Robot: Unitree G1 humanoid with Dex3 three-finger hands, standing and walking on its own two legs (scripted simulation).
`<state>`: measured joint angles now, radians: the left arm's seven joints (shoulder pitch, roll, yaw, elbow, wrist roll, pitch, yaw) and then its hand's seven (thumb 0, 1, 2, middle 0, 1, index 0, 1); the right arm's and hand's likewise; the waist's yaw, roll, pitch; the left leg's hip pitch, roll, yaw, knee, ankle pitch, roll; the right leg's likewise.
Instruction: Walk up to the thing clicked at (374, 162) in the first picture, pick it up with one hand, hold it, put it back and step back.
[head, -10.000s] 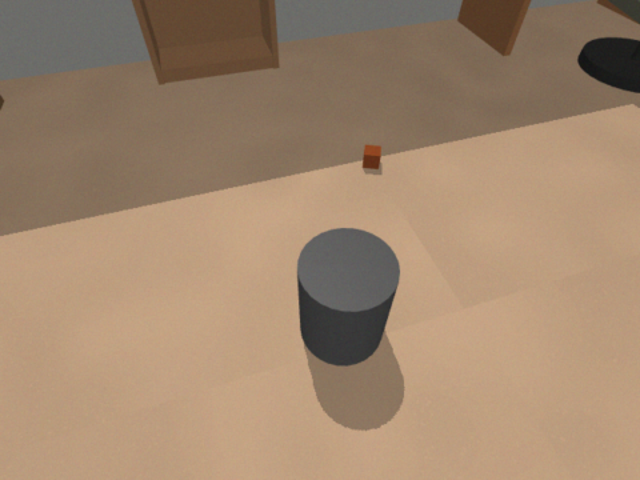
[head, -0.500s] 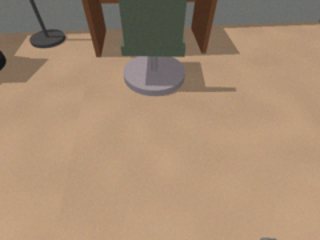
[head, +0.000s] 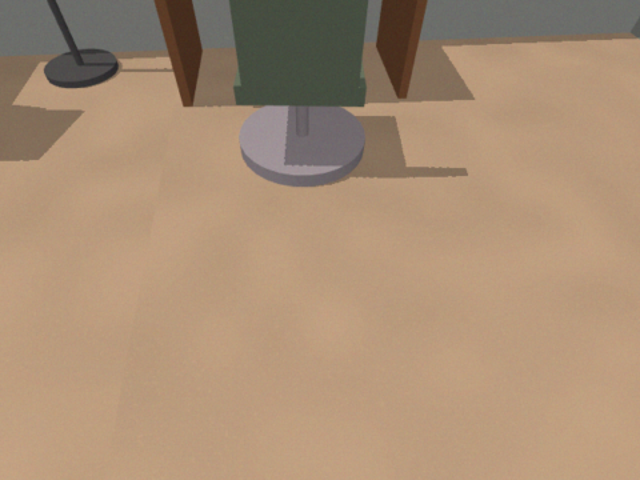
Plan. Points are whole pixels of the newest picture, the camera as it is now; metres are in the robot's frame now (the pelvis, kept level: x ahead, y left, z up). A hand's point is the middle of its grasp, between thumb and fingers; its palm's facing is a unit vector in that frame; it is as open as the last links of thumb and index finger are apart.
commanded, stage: stand
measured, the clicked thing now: out of the picture -0.16 +1.41 -0.74
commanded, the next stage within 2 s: walk up in 0.46 s
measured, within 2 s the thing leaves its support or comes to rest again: neither
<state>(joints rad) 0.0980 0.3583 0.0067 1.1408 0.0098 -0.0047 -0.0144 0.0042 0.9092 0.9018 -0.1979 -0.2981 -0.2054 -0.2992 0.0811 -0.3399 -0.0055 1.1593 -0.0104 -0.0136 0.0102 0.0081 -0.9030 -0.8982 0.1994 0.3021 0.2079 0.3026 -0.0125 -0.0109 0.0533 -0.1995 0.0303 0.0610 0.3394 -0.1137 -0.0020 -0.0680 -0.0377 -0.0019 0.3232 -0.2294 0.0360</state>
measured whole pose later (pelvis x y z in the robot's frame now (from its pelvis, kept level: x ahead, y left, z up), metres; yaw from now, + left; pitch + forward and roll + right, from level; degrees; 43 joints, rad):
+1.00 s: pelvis -0.01 -0.11 -0.01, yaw +33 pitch -2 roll +2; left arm 0.18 0.36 0.08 0.77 0.05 0.02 -0.05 0.01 0.91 0.90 -0.20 -0.30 -0.21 -0.30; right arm 0.27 -0.41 -0.07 0.83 -0.04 0.07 0.05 0.01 -0.90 -0.90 0.20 0.30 0.21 0.30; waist 0.03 -0.01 0.12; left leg -0.40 0.04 0.00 0.82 -0.30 0.00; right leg -0.12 -0.03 -0.22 0.46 -0.31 -0.07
